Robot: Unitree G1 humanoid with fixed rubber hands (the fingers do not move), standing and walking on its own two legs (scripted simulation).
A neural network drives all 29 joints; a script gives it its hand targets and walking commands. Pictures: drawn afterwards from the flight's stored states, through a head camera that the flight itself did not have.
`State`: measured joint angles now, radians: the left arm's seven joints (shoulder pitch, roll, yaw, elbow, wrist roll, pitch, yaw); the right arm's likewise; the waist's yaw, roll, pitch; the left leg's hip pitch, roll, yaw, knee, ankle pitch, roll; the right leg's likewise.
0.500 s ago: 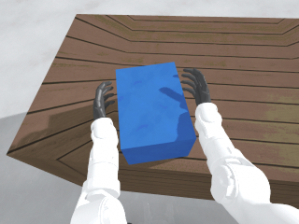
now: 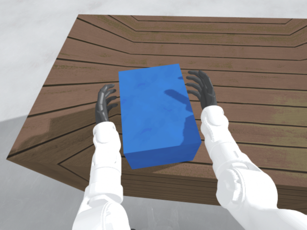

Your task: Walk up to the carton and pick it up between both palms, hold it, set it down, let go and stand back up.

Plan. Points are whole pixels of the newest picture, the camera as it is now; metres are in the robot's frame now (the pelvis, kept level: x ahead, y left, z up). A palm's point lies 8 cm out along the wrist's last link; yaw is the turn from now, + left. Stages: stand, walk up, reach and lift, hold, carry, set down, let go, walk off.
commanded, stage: set down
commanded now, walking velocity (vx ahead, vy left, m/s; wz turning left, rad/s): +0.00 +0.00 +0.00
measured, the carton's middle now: (155, 116) +0.42 +0.06 -0.03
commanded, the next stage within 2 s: none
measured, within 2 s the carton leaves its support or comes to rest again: neither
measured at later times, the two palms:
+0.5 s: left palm (108, 127) +0.35 +0.17 +0.02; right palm (214, 108) +0.43 -0.10 +0.02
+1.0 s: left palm (107, 160) +0.27 +0.16 +0.01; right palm (236, 130) +0.36 -0.15 +0.03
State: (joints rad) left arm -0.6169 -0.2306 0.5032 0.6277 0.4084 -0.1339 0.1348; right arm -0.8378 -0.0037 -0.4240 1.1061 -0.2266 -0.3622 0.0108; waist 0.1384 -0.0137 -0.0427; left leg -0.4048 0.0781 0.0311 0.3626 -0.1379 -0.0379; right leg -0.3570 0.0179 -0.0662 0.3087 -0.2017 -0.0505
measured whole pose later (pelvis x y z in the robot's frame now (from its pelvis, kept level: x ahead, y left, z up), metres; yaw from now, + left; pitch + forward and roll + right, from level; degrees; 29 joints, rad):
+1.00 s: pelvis -0.07 +0.00 -0.01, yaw -2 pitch +14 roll -1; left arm -0.46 -0.19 0.23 0.73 0.14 -0.11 0.27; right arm -0.78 -0.30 0.08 1.24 0.25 -0.31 0.07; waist 0.17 0.02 -0.12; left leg -0.49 0.12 0.04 0.36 -0.11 -0.04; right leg -0.46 0.06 -0.06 0.31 -0.10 -0.06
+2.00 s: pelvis -0.07 +0.00 +0.00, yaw -2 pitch +8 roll -1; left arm 0.05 -0.13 0.03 0.13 0.10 0.13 0.29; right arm -0.18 -0.41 0.08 0.76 0.32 -0.29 0.24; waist 0.06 0.01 -0.12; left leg -0.38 0.12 0.04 0.36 -0.12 -0.04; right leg -0.35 0.06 -0.06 0.31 -0.11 -0.06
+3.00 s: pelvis -0.05 +0.02 +0.00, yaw -1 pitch +4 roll -1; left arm 0.29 -0.12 -0.03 -0.05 0.10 0.20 0.23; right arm 0.14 -0.44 0.05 0.45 0.34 -0.18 0.21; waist 0.04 -0.01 -0.05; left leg -0.27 0.09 0.04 0.36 -0.16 -0.04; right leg -0.23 0.03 -0.05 0.31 -0.15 -0.03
